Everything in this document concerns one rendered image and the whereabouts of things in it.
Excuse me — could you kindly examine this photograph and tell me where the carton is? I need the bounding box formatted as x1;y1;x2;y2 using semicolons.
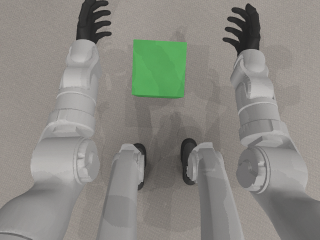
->
131;39;187;99

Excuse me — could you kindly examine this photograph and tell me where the right robot forearm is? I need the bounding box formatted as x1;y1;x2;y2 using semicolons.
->
230;49;308;179

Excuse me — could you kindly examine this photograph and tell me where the right robot hand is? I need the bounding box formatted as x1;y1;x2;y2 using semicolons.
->
222;3;261;57

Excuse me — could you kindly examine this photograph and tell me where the right robot thigh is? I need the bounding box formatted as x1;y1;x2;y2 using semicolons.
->
189;148;245;240

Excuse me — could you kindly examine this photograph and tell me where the left robot thigh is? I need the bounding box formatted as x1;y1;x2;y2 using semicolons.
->
96;150;145;240

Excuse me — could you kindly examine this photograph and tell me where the left robot forearm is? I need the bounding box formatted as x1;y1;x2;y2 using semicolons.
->
30;39;102;177

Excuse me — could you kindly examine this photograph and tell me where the robot thigh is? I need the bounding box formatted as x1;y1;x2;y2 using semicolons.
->
189;148;245;240
96;150;145;240

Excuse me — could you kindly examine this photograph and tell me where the left robot hand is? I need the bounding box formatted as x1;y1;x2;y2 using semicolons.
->
76;0;112;44

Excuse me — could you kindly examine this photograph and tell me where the robot left upper arm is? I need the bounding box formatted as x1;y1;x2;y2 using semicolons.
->
0;136;100;240

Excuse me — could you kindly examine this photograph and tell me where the robot right upper arm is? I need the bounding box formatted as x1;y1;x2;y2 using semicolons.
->
236;145;320;240

